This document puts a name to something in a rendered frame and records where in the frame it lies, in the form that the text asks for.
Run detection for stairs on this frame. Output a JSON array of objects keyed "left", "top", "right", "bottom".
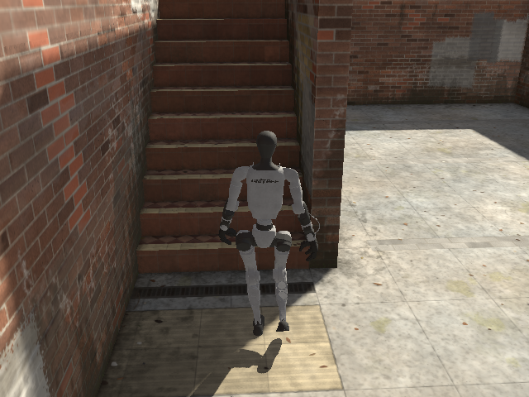
[{"left": 136, "top": 0, "right": 310, "bottom": 274}]

